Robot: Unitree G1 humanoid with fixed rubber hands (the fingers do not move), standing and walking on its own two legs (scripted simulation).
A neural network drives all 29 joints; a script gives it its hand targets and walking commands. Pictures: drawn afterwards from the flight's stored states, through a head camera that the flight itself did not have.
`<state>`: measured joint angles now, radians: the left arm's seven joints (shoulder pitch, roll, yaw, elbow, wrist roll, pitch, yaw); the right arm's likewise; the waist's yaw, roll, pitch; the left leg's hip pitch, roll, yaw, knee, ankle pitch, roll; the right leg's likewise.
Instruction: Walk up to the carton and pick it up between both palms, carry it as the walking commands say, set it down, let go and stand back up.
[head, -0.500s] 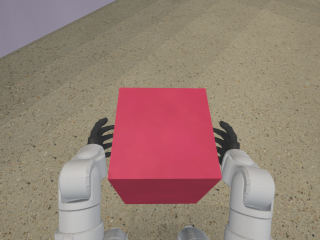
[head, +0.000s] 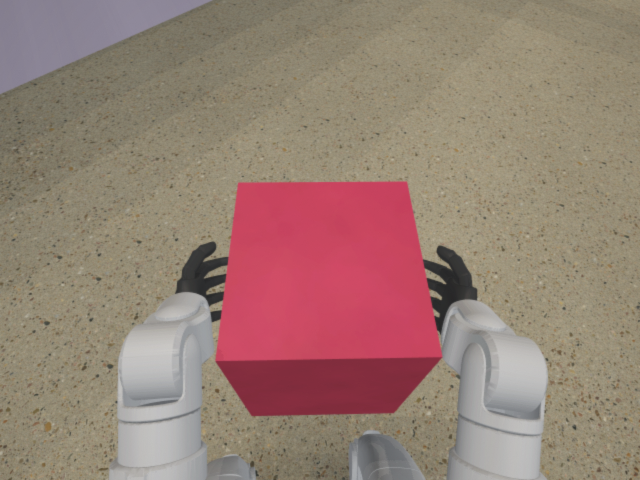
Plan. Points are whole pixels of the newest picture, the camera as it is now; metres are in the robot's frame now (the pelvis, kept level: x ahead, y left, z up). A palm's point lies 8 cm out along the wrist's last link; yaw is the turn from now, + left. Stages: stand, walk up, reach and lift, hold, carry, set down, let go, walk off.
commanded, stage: carry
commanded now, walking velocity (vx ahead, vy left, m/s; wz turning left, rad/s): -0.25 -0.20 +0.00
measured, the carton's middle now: (323, 308) +0.32 +0.00 +0.01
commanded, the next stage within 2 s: none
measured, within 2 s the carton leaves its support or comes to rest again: neither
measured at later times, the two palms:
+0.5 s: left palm (254, 445) +0.15 +0.06 +0.06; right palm (566, 442) +0.16 -0.22 +0.07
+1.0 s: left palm out of the picture +0.03 -0.02 +0.06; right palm out of the picture +0.03 -0.31 +0.07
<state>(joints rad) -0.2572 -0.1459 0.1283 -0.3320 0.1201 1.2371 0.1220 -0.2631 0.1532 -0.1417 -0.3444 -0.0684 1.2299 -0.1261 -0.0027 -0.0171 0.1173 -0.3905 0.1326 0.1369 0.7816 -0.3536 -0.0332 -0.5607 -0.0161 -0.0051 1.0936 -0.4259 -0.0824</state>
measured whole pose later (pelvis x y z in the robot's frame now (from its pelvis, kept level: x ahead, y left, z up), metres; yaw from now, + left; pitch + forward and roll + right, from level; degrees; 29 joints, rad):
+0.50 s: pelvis -0.13 -0.09 +0.00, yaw +1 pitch +0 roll +0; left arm -0.25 -0.15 0.13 -0.33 0.12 1.24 0.12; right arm -0.27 0.15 -0.14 -0.34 -0.07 1.24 -0.13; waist 0.00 -0.03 0.13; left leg -0.39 0.12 0.13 0.80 -0.39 -0.01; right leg -0.61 0.03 -0.03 1.06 -0.43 -0.07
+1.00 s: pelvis -0.26 -0.17 +0.00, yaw +2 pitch +0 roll -1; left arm -0.27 -0.15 0.13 -0.30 0.12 1.23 0.12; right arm -0.27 0.15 -0.16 -0.33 -0.07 1.23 -0.13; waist 0.00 -0.03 0.12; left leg -0.40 0.12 0.11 0.81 -0.40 -0.01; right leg -0.59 0.04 -0.06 0.89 -0.40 -0.06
